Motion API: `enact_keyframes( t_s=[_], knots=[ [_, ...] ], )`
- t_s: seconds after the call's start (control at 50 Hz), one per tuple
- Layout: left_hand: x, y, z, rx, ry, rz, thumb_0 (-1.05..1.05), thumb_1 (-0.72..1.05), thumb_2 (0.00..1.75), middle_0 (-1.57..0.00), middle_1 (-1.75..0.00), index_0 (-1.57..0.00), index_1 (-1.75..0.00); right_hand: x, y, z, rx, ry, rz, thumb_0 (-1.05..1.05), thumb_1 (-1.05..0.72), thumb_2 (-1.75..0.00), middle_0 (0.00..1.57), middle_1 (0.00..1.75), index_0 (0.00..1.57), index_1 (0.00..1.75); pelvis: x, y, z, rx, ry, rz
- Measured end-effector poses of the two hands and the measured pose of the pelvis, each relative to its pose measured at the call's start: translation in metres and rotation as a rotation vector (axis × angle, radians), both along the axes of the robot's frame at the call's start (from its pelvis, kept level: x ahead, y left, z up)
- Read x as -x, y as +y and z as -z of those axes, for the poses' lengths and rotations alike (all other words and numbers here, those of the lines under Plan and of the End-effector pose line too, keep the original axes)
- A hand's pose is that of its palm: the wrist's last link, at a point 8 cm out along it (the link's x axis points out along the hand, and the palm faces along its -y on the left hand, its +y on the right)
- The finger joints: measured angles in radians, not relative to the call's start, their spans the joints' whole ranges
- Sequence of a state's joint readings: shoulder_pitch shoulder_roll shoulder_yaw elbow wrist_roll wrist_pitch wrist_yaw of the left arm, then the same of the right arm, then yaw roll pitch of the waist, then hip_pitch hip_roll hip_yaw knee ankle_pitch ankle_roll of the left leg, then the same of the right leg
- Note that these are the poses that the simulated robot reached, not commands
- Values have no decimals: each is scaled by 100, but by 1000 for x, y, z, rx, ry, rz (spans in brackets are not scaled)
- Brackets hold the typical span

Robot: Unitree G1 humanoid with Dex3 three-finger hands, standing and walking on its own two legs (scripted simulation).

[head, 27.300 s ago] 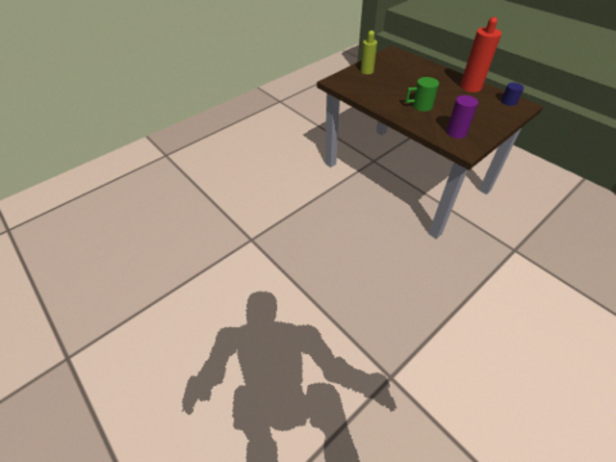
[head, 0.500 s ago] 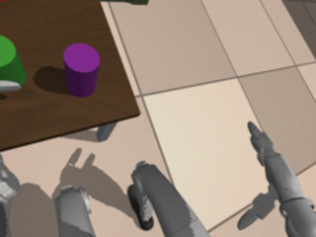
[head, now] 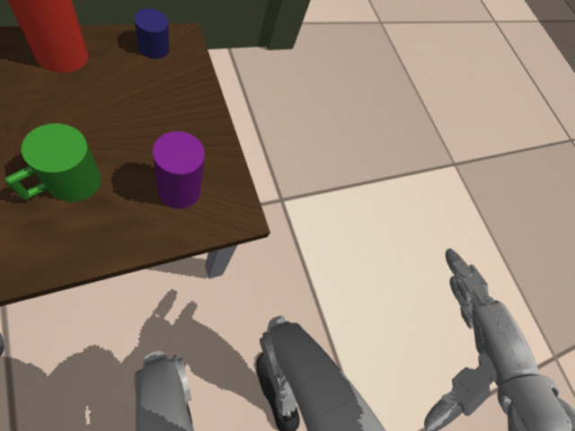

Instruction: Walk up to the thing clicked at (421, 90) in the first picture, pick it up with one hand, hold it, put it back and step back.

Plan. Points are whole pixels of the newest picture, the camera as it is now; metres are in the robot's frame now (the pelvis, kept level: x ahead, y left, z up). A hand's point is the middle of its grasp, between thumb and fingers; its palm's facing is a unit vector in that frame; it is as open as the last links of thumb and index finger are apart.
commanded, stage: home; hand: left
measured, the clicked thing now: (53, 170) +0.54 +0.21 -0.12
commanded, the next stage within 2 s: none
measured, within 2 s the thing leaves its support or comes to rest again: neither
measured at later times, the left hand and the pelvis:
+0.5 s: hand out of the picture +0.43 +0.34 +0.07, palm faces +0.36 -0.86 -0.36, open 17.5 cm; pelvis +0.04 +0.00 +0.09, yaw +3 degrees
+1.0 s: hand (50, 418) +0.22 +0.18 +0.05, palm faces +0.18 -0.95 -0.24, open 17.6 cm; pelvis +0.05 -0.02 +0.11, yaw +4 degrees
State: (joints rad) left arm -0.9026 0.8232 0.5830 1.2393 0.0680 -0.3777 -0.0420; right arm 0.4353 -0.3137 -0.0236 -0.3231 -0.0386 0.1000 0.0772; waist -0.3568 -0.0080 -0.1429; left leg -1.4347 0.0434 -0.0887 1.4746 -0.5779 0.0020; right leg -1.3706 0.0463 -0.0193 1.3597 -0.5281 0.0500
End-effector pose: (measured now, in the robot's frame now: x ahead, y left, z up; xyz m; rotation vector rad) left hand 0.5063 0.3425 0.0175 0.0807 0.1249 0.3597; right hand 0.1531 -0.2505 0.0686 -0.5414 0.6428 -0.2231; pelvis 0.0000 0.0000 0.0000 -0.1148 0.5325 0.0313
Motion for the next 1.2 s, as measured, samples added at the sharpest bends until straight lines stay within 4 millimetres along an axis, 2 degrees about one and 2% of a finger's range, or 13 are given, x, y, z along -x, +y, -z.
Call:
enact_keyframes(
  t_s=[0.1,0.2,0.26,0.3,0.4,0.46,0.54,0.68,0.84,1.02,1.1,1.2],
  knots=[
    [22,22,-13,-22,176,-86,-2,-60,4,-6,-6,-7,-6,-4,6,2,-85,56,1,-1,50,-6,6,6,6,5,-7,2,-21,-14,-29,2],
    [37,47,-55,-63,197,-178,-2,-58,6,-7,-6,-7,-7,-8,0,-1,-107,106,19,-1,42,-12,8,9,8,8,-15,2,-41,-23,-69,-4],
    [44,58,-80,-91,200,-209,-2,-55,7,-6,-6,-7,-7,-17,5,-1,-135,110,8,-1,29,-22,10,13,10,12,-19,1,-52,-27,-92,-9],
    [50,61,-92,-107,213,-214,-2,-53,7,-6,-6,-6,-7,-27,16,-2,-174,97,-24,-1,19,-32,11,15,11,14,-22,1,-58,-31,-105,-10],
    [75,55,-99,-134,298,-181,-2,-52,7,-6,-6,-6,-6,-49,46,-9,-298,36,-100,0,-14,-54,14,21,15,20,-31,1,-73,-41,-141,-17],
    [95,44,-91,-136,351,-144,-1,-53,6,-5,-6,-6,-6,-51,47,-11,-333,33,-93,0,-35,-64,16,23,17,23,-36,1,-80,-47,-164,-21],
    [124,19,-76,-127,395,-82,-1,-55,5,-5,-5,-5,-5,-48,38,-9,-334,67,-56,0,-59,-75,18,26,18,26,-41,1,-89,-56,-198,-22],
    [181,-32,-59,-87,416,-9,-2,-56,4,-5,-5,-6,-5,-52,29,-9,-321,80,-17,1,-82,-86,19,29,20,29,-47,-3,-100,-77,-264,-22],
    [245,-74,-64,-55,424,26,-2,-57,4,-6,-5,-6,-5,-63,27,-8,-349,42,-1,1,-89,-90,20,30,20,29,-51,-9,-106,-99,-315,-25],
    [315,-121,-60,5,502,81,-2,-57,4,-6,-5,-6,-5,-64,19,-8,-363,5,-3,1,-90,-90,20,30,20,30,-51,-17,-105,-120,-339,-26],
    [331,-131,-59,17,517,82,-2,-57,4,-6,-5,-6,-5,-63,13,-9,-352,-11,-7,1,-90,-90,20,30,20,30,-48,-22,-103,-127,-343,-29],
    [336,-132,-61,-5,499,72,-2,-57,4,-6,-5,-6,-5,-58,8,-10,-344,-26,-9,1,-90,-90,20,31,20,30,-43,-27,-100,-133,-346,-32]
  ],
)
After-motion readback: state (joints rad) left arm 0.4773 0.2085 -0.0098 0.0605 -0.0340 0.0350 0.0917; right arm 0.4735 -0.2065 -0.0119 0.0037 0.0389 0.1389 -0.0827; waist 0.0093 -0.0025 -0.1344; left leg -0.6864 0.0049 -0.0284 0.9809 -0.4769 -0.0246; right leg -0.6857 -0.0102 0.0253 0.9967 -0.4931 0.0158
